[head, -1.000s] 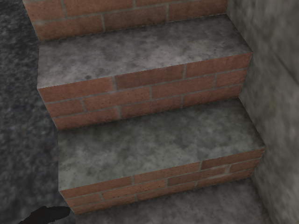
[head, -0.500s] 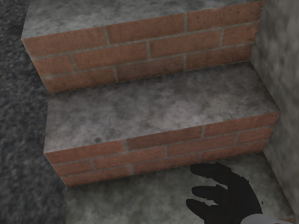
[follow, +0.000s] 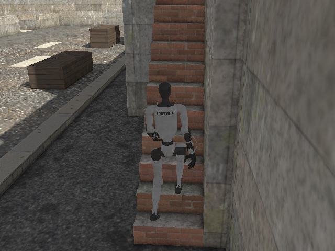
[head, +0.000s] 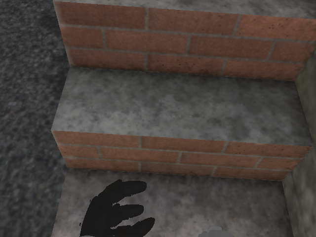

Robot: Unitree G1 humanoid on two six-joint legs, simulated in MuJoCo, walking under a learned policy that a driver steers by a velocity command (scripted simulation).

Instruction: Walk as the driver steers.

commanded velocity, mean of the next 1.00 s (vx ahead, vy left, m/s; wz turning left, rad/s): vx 0.27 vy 0.00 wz -0.19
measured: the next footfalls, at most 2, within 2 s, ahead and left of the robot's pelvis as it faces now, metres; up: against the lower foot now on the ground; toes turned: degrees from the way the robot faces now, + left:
left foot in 0.40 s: +0.18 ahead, +0.17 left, +0.00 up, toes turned +5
right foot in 0.80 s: +0.29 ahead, -0.17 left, +0.21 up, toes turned -15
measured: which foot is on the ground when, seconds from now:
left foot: up 0.00-0.38, down 0.40-0.84, up 0.86-1.00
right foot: down 0.00-0.42, up 0.44-0.78, down 0.80-1.00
